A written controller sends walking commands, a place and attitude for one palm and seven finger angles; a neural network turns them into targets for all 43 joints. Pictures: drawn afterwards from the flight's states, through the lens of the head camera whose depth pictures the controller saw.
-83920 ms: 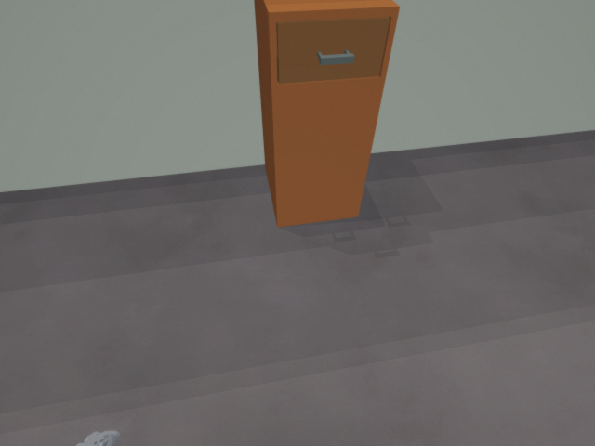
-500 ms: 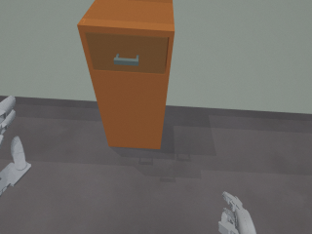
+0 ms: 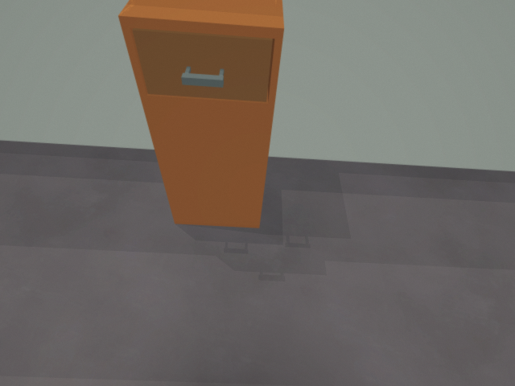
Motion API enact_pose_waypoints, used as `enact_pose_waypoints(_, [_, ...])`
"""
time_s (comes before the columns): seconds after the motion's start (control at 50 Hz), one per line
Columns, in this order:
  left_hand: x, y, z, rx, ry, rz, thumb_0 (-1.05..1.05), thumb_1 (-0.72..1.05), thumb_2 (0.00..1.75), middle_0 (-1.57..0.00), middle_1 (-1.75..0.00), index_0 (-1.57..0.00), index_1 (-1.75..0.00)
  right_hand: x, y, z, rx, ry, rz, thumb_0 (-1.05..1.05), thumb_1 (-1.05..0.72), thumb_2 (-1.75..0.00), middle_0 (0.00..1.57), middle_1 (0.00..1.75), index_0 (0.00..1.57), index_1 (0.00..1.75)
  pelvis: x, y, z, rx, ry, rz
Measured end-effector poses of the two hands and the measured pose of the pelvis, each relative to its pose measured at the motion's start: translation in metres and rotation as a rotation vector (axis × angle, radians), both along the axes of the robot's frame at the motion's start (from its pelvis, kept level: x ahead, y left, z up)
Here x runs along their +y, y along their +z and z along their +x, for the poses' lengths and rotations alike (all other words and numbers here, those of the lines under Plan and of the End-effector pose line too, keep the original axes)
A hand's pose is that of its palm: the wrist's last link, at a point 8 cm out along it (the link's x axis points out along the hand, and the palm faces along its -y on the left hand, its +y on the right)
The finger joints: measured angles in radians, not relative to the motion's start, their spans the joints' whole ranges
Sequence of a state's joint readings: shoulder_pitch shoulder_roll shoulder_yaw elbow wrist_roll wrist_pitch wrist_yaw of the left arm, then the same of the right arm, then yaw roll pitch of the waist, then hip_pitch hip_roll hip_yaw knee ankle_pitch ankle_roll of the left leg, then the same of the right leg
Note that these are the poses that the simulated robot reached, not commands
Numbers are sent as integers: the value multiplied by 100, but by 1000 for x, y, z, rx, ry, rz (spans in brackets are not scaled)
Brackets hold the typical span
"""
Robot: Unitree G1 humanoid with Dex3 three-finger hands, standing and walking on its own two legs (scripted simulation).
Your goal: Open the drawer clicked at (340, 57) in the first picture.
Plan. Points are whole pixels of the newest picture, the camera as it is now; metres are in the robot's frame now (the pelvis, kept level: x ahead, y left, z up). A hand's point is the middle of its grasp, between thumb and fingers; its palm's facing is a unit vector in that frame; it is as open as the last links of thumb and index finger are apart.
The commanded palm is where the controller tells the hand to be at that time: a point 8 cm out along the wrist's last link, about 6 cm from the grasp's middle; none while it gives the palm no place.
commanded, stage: let the arm hang, fingers relaxed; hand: left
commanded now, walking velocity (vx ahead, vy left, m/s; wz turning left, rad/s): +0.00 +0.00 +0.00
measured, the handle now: (204, 75) +0.82 +0.18 +0.02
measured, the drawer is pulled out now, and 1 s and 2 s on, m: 0.00 0.00 0.00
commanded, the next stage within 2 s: look to check the result in 0.74 s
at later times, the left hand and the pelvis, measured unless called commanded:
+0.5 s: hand out of the picture +0.06 +0.22 -0.15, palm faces +0.00 -0.95 -0.32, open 7.4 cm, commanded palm none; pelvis +0.02 -0.01 +0.01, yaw +0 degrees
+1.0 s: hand out of the picture +0.09 +0.20 -0.16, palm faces -0.02 -0.96 -0.28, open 7.4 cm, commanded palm none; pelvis +0.04 -0.02 +0.01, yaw +0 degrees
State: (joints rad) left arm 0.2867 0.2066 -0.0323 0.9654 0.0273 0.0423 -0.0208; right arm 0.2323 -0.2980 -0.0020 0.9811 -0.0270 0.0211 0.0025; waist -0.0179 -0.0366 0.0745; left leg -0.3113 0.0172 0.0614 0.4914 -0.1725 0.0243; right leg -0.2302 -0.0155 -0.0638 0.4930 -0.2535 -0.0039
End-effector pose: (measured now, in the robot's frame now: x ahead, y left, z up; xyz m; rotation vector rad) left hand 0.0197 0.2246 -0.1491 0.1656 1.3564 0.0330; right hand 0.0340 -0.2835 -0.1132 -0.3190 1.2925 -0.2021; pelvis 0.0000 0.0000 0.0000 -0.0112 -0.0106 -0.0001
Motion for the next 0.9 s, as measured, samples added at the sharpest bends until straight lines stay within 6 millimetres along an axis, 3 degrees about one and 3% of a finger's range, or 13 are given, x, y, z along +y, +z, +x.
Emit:
enact_pose_waypoints(0.06, [-2, -2, -35, 96, 53, -3, 1, 92, 90, -21, -30, -20, -30, -1, 0, -27, 101, -24, -7, 1, -91, -90, 20, 29, 20, 30, -2, 2, 1, 0, 9, -4])
enact_pose_waypoints(0.12, [4, 2, -57, 157, 89, 24, 1, 92, 90, -21, -30, -20, -30, 3, -3, -41, 157, -42, 5, 1, -91, -90, 20, 29, 20, 30, -4, 4, 3, -3, 14, -6])
enact_pose_waypoints(0.22, [22, 13, -64, 180, 111, 96, 1, 91, 90, -20, -30, -20, -30, 16, -13, -41, 160, -54, 53, 1, -91, -90, 20, 29, 20, 30, -6, 5, 6, -9, 14, -3])
enact_pose_waypoints(0.3, [35, 21, -46, 133, 105, 146, 1, 91, 90, -20, -30, -20, -30, 27, -21, -25, 115, -50, 99, 0, -91, -90, 20, 29, 20, 30, -6, 6, 8, -15, 10, 1])
enact_pose_waypoints(0.42, [44, 30, 3, 4, 77, 184, 0, 91, 90, -20, -30, -20, -30, 34, -27, 6, 30, -33, 142, 0, -91, -90, 21, 29, 20, 30, -8, 7, 12, -20, 5, 8])
enact_pose_waypoints(0.54, [38, 36, 52, -117, 45, 176, 0, 91, 90, -20, -30, -20, -30, 26, -22, 32, -33, -22, 133, 0, -91, -90, 21, 29, 20, 30, -10, 8, 18, -22, 2, 12])
enact_pose_waypoints(0.62, [32, 37, 75, -161, 27, 159, 0, 91, 90, -20, -30, -20, -30, 15, -17, 42, -49, -20, 107, 0, -91, -90, 21, 29, 20, 30, -12, 9, 23, -20, 2, 14])
enact_pose_waypoints(0.74, [23, 34, 88, -166, 18, 137, 0, 91, 90, -20, -30, -20, -30, -1, -10, 47, -40, -22, 64, 0, -91, -90, 21, 29, 20, 30, -15, 10, 30, -17, 3, 14])
enact_pose_waypoints(0.9, [21, 29, 79, -100, 29, 134, 0, 91, 90, -20, -30, -20, -30, -11, -7, 46, 0, -25, 40, 0, -91, -90, 20, 29, 20, 30, -19, 11, 39, -12, 2, 14])
